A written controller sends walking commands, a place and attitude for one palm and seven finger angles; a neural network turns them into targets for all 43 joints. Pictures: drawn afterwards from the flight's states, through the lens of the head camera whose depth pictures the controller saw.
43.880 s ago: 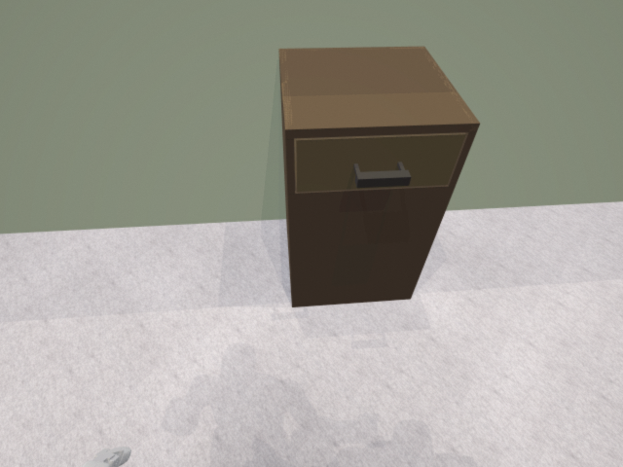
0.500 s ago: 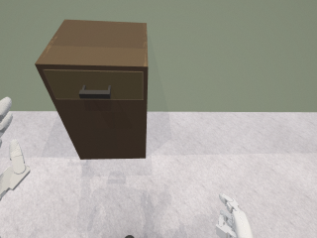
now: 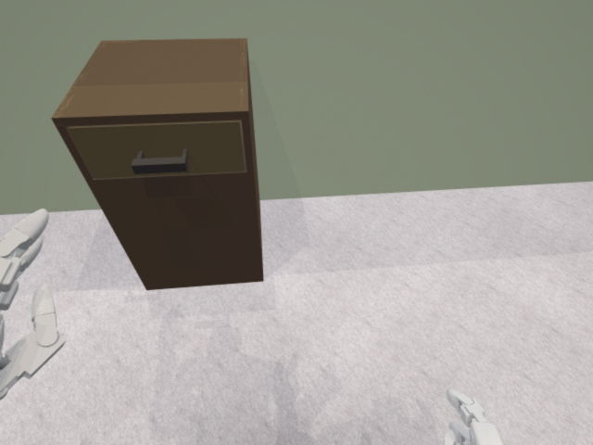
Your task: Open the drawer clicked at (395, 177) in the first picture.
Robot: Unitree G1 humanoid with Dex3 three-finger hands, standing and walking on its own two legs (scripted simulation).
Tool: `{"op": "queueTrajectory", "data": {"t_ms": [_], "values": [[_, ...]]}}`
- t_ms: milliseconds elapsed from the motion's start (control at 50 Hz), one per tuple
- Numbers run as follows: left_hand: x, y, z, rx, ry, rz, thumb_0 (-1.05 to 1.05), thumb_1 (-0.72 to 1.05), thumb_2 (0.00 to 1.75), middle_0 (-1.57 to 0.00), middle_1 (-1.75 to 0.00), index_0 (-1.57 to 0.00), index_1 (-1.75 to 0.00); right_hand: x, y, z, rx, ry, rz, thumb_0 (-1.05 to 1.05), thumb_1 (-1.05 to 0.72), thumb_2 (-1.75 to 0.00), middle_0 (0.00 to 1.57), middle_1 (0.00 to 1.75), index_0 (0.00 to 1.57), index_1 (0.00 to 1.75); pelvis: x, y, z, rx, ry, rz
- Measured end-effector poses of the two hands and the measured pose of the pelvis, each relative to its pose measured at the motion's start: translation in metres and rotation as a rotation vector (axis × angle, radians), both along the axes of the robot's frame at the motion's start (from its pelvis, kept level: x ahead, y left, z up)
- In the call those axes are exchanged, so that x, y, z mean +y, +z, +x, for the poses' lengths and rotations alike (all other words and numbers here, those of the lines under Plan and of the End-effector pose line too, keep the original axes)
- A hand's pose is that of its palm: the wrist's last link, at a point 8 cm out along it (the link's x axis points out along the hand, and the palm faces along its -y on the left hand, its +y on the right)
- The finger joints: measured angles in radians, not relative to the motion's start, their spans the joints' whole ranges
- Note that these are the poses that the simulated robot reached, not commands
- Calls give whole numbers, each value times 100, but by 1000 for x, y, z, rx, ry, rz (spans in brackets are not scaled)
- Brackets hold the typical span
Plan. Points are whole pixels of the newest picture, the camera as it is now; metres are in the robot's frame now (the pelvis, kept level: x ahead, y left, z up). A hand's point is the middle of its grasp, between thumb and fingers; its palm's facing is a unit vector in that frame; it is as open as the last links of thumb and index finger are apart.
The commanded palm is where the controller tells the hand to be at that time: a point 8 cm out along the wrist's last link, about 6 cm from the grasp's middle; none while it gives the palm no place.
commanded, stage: stop stepping back and stand still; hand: left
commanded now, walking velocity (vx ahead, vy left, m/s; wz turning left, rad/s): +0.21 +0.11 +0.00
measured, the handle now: (161, 159) +0.78 +0.37 -0.11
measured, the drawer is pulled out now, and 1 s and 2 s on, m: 0.00 0.00 0.00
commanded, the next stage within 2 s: let the arm hang, fingers relaxed in 0.94 s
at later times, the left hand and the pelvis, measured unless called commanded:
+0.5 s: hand out of the picture +0.18 +0.28 +0.16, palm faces +0.38 -0.82 -0.42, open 7.4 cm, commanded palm +0.12 +0.32 +0.18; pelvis -0.01 +0.04 +0.01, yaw +1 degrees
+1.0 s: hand out of the picture +0.16 +0.31 +0.16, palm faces +0.35 -0.83 -0.43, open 7.4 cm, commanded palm +0.10 +0.35 +0.18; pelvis -0.03 +0.07 +0.00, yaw +0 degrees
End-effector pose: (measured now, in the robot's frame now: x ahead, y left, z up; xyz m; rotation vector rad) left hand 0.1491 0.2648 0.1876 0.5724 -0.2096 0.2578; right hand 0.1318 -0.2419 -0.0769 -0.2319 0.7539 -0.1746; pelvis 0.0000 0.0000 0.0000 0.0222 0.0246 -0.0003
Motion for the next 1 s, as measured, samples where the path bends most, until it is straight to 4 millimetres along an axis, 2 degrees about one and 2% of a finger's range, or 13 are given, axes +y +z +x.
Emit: {"op": "queueTrajectory", "data": {"t_ms": [60,120,260,320,420,520,600,720,860,1000], "values": [[-1,12,-8,-58,34,-9,2,88,90,-21,-30,-22,-31,-3,-4,-12,62,-1,13,1,-90,-90,21,30,20,30,-4,7,1,13,-3,16],[4,14,-8,-75,77,-14,1,88,90,-21,-30,-22,-31,-4,-5,-16,75,-11,20,2,-90,-90,21,30,20,30,-5,12,3,22,17,29],[19,-9,-6,16,127,-69,1,88,90,-21,-30,-21,-30,3,-1,2,35,10,11,2,-90,-90,20,30,20,30,7,13,1,10,32,20],[25,-14,-9,16,105,-79,1,88,90,-21,-30,-22,-30,12,3,16,-4,28,-5,2,-90,-90,20,30,20,30,15,6,-1,-5,37,-16],[40,-10,-12,-21,79,-77,1,88,90,-21,-30,-22,-30,37,19,34,-70,58,-2,2,-90,-90,20,30,20,30,27,6,-3,-20,19,-21],[57,-7,-11,-64,65,-82,1,88,90,-21,-30,-22,-30,64,29,43,-128,82,15,1,-90,-90,20,30,20,30,41,5,-7,-26,10,-29],[68,-11,-10,-65,61,-107,1,88,90,-21,-30,-21,-30,81,30,38,-130,90,28,1,-90,-89,21,30,20,30,51,5,-11,-25,5,-33],[79,-17,-14,-36,57,-122,1,89,90,-21,-30,-21,-30,95,22,17,-77,86,31,1,-90,-89,21,30,20,30,63,5,-16,-20,7,-35],[82,-9,-22,-41,41,-86,2,89,90,-21,-30,-21,-30,97,11,-7,-14,69,29,1,-90,-89,21,30,20,30,69,4,-22,-22,11,-36],[83,-11,-28,-28,54,-82,1,89,90,-21,-30,-21,-30,90,7,-17,-5,45,27,2,-90,-89,21,30,20,30,70,5,-27,-25,8,-38]]}}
